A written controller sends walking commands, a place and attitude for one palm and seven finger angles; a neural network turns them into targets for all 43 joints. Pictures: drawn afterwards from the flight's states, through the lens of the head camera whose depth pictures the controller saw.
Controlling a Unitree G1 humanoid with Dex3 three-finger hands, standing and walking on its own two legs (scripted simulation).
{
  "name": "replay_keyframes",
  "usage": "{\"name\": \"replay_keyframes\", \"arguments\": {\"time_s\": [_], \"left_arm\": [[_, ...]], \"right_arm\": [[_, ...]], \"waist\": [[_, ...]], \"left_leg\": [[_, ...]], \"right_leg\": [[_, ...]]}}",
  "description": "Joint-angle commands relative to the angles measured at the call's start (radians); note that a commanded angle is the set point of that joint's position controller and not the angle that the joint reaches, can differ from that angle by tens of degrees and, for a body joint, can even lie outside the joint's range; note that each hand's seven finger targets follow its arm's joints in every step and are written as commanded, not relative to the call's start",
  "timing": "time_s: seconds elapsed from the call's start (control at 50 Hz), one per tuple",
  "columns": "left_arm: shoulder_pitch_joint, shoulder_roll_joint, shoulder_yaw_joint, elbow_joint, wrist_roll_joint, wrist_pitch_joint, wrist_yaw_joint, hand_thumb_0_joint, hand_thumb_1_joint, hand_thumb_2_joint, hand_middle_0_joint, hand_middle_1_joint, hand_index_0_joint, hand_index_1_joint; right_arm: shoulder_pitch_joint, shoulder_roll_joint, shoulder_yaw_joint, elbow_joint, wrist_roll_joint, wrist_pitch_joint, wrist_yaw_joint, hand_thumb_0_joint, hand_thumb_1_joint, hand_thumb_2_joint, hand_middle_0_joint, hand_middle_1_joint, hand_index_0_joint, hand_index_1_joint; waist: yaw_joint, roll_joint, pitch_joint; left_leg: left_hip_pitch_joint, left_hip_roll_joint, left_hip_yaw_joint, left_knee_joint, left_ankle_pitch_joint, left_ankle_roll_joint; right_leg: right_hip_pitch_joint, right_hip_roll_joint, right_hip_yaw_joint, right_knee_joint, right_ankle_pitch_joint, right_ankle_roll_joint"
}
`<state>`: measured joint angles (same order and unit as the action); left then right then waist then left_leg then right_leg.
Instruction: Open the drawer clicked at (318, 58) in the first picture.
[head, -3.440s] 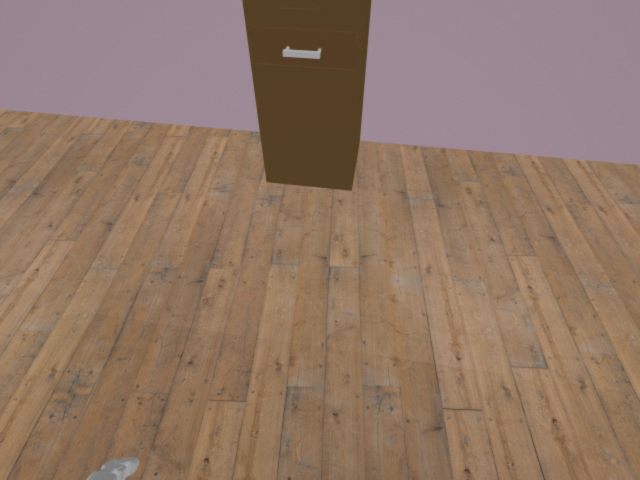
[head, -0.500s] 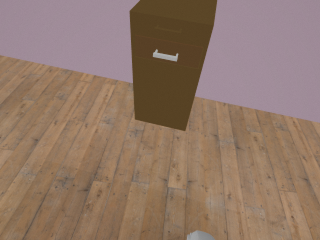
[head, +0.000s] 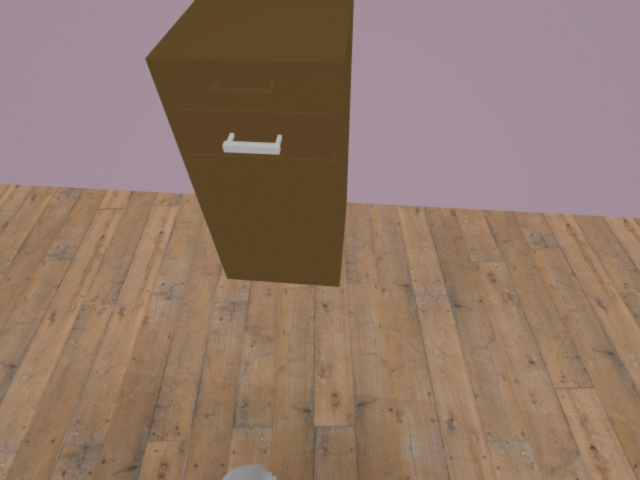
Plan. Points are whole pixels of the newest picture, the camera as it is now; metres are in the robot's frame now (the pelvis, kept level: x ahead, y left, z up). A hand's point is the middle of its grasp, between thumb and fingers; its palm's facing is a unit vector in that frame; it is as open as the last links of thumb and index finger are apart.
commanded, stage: take the last steps up to it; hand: left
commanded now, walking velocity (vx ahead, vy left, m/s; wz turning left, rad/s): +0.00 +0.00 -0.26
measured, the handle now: (253, 142) +0.86 +0.20 -0.10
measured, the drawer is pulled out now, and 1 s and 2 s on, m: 0.00 0.00 0.00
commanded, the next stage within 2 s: come to a stop and stand still in 0.98 s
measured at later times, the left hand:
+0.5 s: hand out of the picture +0.12 +0.20 -0.16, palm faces -0.04 -0.99 -0.15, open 7.4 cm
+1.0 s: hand (239, 428) +0.22 +0.14 -0.17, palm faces +0.01 -0.99 -0.14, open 7.3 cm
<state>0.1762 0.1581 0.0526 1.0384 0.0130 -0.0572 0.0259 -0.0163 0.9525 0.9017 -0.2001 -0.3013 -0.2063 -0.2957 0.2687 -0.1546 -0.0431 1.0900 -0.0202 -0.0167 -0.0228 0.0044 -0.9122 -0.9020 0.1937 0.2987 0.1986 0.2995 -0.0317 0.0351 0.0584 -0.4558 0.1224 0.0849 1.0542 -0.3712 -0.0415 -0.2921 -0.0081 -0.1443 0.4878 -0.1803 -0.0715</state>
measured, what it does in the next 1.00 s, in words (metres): walks ahead: left foot, then right foot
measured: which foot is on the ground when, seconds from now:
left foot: up 0.00-0.18, down 0.20-0.66, up 0.68-1.00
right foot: down 0.00-0.22, up 0.24-0.64, down 0.66-1.00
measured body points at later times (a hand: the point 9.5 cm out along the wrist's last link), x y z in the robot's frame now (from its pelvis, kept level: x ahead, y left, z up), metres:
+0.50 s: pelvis +0.10 +0.03 +0.01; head +0.11 +0.04 +0.46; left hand +0.13 +0.25 -0.15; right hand +0.03 -0.18 -0.14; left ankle +0.08 +0.13 -0.74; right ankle +0.11 -0.12 -0.67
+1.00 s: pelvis +0.24 -0.01 +0.01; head +0.26 -0.01 +0.46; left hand +0.23 +0.19 -0.15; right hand +0.30 -0.25 -0.14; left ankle +0.34 +0.11 -0.70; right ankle +0.18 -0.12 -0.74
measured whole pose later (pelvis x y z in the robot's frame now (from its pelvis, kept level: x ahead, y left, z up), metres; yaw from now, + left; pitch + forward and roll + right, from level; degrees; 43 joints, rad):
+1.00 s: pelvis +0.24 -0.01 +0.01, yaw -4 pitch +0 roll -1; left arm 0.35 0.11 0.03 1.12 0.03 -0.06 0.01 0.00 0.92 0.90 -0.20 -0.30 -0.20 -0.30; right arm 0.18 -0.18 -0.06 1.03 -0.02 -0.02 0.01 0.00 -0.91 -0.90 0.19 0.30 0.20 0.30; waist 0.02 0.02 0.03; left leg -0.48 0.11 0.10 0.73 -0.23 -0.01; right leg -0.07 -0.04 -0.17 0.37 -0.29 0.00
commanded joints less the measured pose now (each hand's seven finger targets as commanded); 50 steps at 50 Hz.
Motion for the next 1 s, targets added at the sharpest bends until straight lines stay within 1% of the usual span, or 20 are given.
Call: {"name": "replay_keyframes", "arguments": {"time_s": [0.0, 0.1, 0.16, 0.18, 0.2, 0.22, 0.24, 0.28, 0.34, 0.46, 0.54, 0.6, 0.62, 0.64, 0.66, 0.68, 0.7, 0.74, 0.8, 0.98], "left_arm": [[0.069, 0.129, 0.016, -0.029, 0.009, 0.016, -0.002, 0.0, 0.9, 0.9, -0.2, -0.3, -0.2, -0.3], [0.112, 0.15, 0.024, -0.007, 0.01, 0.021, -0.011, 0.0, 0.9, 0.9, -0.2, -0.3, -0.2, -0.3], [0.098, 0.138, 0.023, -0.003, 0.002, 0.031, -0.016, 0.0, 0.9, 0.9, -0.2, -0.3, -0.2, -0.3], [0.098, 0.107, 0.018, -0.01, -0.001, 0.035, -0.021, 0.0, 0.9, 0.9, -0.2, -0.3, -0.2, -0.3], [0.086, 0.064, 0.01, -0.034, -0.004, 0.037, -0.028, 0.0, 0.9, 0.9, -0.2, -0.3, -0.2, -0.3], [0.041, 0.063, 0.01, -0.06, 0.002, 0.032, -0.031, 0.0, 0.9, 0.9, -0.2, -0.3, -0.2, -0.3], [0.035, 0.087, 0.014, -0.055, 0.016, 0.038, -0.029, 0.0, 0.9, 0.9, -0.2, -0.3, -0.2, -0.3], [0.07, 0.075, 0.017, -0.027, 0.023, 0.037, -0.041, 0.0, 0.9, 0.9, -0.2, -0.3, -0.2, -0.3], [0.108, 0.046, 0.012, -0.006, 0.017, 0.037, -0.048, 0.0, 0.9, 0.9, -0.2, -0.3, -0.2, -0.3], [0.015, 0.032, 0.009, -0.043, 0.015, 0.042, -0.047, 0.0, 0.9, 0.9, -0.2, -0.3, -0.2, -0.3], [-0.016, 0.025, 0.006, -0.052, 0.013, 0.03, -0.046, 0.0, 0.9, 0.9, -0.2, -0.3, -0.2, -0.3], [0.143, 0.054, 0.018, 0.01, 0.017, 0.014, -0.041, 0.0, 0.9, 0.9, -0.2, -0.3, -0.2, -0.3], [0.254, 0.12, 0.031, 0.043, 0.022, 0.003, -0.033, 0.0, 0.9, 0.9, -0.2, -0.3, -0.2, -0.3], [0.374, 0.23, 0.053, 0.07, 0.019, -0.002, -0.02, 0.0, 0.9, 0.9, -0.2, -0.3, -0.2, -0.3], [0.399, 0.239, 0.051, 0.071, 0.005, 0.004, -0.013, 0.0, 0.9, 0.9, -0.2, -0.3, -0.2, -0.3], [0.326, 0.211, 0.046, 0.061, 0.005, 0.002, -0.009, 0.0, 0.9, 0.9, -0.2, -0.3, -0.2, -0.3], [0.261, 0.172, 0.037, 0.044, 0.006, -0.002, -0.009, 0.0, 0.9, 0.9, -0.2, -0.3, -0.2, -0.3], [0.188, 0.098, 0.019, 0.023, 0.007, -0.007, -0.003, 0.0, 0.9, 0.9, -0.2, -0.3, -0.2, -0.3], [0.194, 0.081, 0.008, 0.027, 0.015, -0.02, -0.003, 0.0, 0.9, 0.9, -0.2, -0.3, -0.2, -0.3], [0.217, 0.139, 0.015, 0.051, 0.016, -0.012, -0.004, 0.0, 0.9, 0.9, -0.2, -0.3, -0.2, -0.3]], "right_arm": [[0.119, -0.008, 0.0, -0.014, 0.0, 0.018, 0.002, 0.0, -0.9, -0.9, 0.2, 0.3, 0.2, 0.3], [0.024, -0.042, -0.001, -0.054, 0.002, -0.008, 0.011, 0.0, -0.9, -0.9, 0.2, 0.3, 0.2, 0.3], [0.086, -0.059, -0.001, -0.028, 0.0, -0.025, 0.011, 0.0, -0.9, -0.9, 0.2, 0.3, 0.2, 0.3], [0.128, -0.097, -0.008, -0.016, -0.004, -0.031, 0.007, 0.0, -0.9, -0.9, 0.2, 0.3, 0.2, 0.3], [0.179, -0.165, -0.023, -0.016, -0.013, -0.029, 0.003, 0.0, -0.9, -0.9, 0.2, 0.3, 0.2, 0.3], [0.197, -0.201, -0.03, -0.026, -0.016, -0.02, 0.001, 0.0, -0.9, -0.9, 0.2, 0.3, 0.2, 0.3], [0.159, -0.187, -0.026, -0.037, -0.012, -0.018, 0.001, 0.0, -0.9, -0.9, 0.2, 0.3, 0.2, 0.3], [0.105, -0.127, -0.01, -0.05, -0.007, -0.033, -0.006, 0.0, -0.9, -0.9, 0.2, 0.3, 0.2, 0.3], [0.107, -0.11, -0.008, -0.046, -0.001, -0.05, -0.009, 0.0, -0.9, -0.9, 0.2, 0.3, 0.2, 0.3], [0.197, -0.113, -0.02, 0.0, -0.005, -0.053, -0.009, 0.0, -0.9, -0.9, 0.2, 0.3, 0.2, 0.3], [0.216, -0.119, -0.027, 0.025, -0.01, -0.044, -0.002, 0.0, -0.9, -0.9, 0.2, 0.3, 0.2, 0.3], [0.184, -0.099, -0.023, 0.028, -0.002, -0.038, 0.001, 0.0, -0.9, -0.9, 0.2, 0.3, 0.2, 0.3], [0.174, -0.065, -0.015, 0.014, 0.008, -0.042, 0.009, 0.0, -0.9, -0.9, 0.2, 0.3, 0.2, 0.3], [0.14, -0.012, -0.002, -0.029, 0.013, -0.042, 0.019, 0.0, -0.9, -0.9, 0.2, 0.3, 0.2, 0.3], [0.08, -0.057, -0.011, -0.052, 0.004, -0.033, 0.018, 0.0, -0.9, -0.9, 0.2, 0.3, 0.2, 0.3], [0.079, -0.052, -0.02, -0.044, 0.002, -0.034, 0.021, 0.0, -0.9, -0.9, 0.2, 0.3, 0.2, 0.3], [0.064, -0.04, -0.02, -0.037, 0.001, -0.03, 0.024, 0.0, -0.9, -0.9, 0.2, 0.3, 0.2, 0.3], [0.093, -0.03, -0.022, -0.018, -0.004, -0.02, 0.026, 0.0, -0.9, -0.9, 0.2, 0.3, 0.2, 0.3], [0.092, 0.001, -0.014, -0.017, -0.004, -0.008, 0.03, 0.0, -0.9, -0.9, 0.2, 0.3, 0.2, 0.3], [-0.055, -0.038, -0.008, -0.1, 0.002, -0.021, 0.045, 0.0, -0.9, -0.9, 0.2, 0.3, 0.2, 0.3]], "waist": [[0.002, -0.148, -0.063], [0.044, -0.176, -0.072], [0.009, -0.086, -0.027], [-0.006, 0.054, -0.012], [-0.029, 0.253, 0.028], [-0.042, 0.289, 0.082], [-0.026, 0.278, 0.105], [0.009, 0.133, 0.105], [0.032, 0.054, 0.04], [-0.003, 0.076, 0.016], [-0.01, 0.109, 0.027], [0.068, 0.014, -0.03], [0.119, -0.119, -0.078], [0.157, -0.379, -0.095], [0.163, -0.285, -0.072], [0.127, -0.219, -0.028], [0.106, -0.241, 0.016], [0.055, -0.174, 0.041], [0.029, -0.118, 0.045], [0.043, -0.161, 0.041]], "left_leg": [[0.078, -0.007, -0.006, -0.139, 0.047, -0.021], [0.134, -0.027, 0.005, -0.367, 0.025, -0.01], [0.345, -0.043, 0.025, -0.584, 0.092, -0.001], [0.404, 0.027, -0.083, -0.676, 0.015, 0.028], [0.4, 0.192, -0.299, -0.823, -0.159, 0.101], [0.334, 0.304, -0.459, -0.947, -0.273, 0.189], [0.269, 0.304, -0.463, -0.972, -0.314, 0.203], [0.264, 0.228, -0.327, -0.949, -0.183, 0.182], [0.314, 0.159, -0.174, -0.92, 0.038, 0.162], [0.399, 0.179, -0.115, -0.893, 0.171, 0.201], [0.36, 0.182, -0.103, -0.831, 0.2, 0.195], [0.224, 0.098, -0.019, -0.631, 0.125, 0.124], [0.069, 0.033, 0.059, -0.433, 0.063, 0.086], [-0.16, -0.077, 0.119, -0.155, -0.188, 0.051], [-0.204, -0.051, 0.003, 0.009, -0.223, 0.058], [-0.211, -0.013, -0.033, 0.077, -0.127, 0.062], [-0.207, 0.005, -0.046, 0.103, -0.052, 0.059], [-0.148, 0.037, -0.062, 0.07, 0.046, 0.049], [-0.091, 0.017, -0.019, -0.051, 0.081, 0.02], [0.075, -0.035, 0.021, -0.419, 0.153, 0.043]], "right_leg": [[-0.019, -0.236, 0.204, -0.229, 0.292, -0.096], [0.052, -0.245, 0.286, -0.247, -0.007, -0.107], [-0.097, -0.18, 0.256, -0.194, -0.293, -0.053], [-0.18, -0.114, 0.209, -0.092, -0.337, -0.013], [-0.276, -0.013, 0.09, 0.11, -0.342, 0.033], [-0.324, 0.012, 0.046, 0.311, -0.351, 0.05], [-0.314, -0.034, 0.098, 0.437, -0.338, 0.039], [-0.328, -0.062, 0.123, 0.555, -0.227, 0.044], [-0.299, -0.075, 0.104, 0.58, -0.103, 0.067], [-0.282, -0.106, 0.068, 0.344, -0.115, 0.092], [-0.155, -0.073, 0.019, 0.16, -0.158, 0.084], [0.159, -0.042, 0.005, -0.026, -0.025, 0.067], [0.347, -0.17, 0.158, -0.079, -0.117, 0.024], [0.466, -0.405, 0.492, -0.226, -0.183, -0.067], [0.392, -0.456, 0.58, -0.308, -0.255, -0.113], [0.311, -0.433, 0.526, -0.32, -0.335, -0.119], [0.217, -0.398, 0.484, -0.334, -0.329, -0.09], [0.131, -0.349, 0.314, -0.329, -0.159, -0.07], [0.1, -0.306, 0.168, -0.298, 0.14, -0.063], [0.132, -0.29, 0.12, -0.219, 0.223, -0.057]]}}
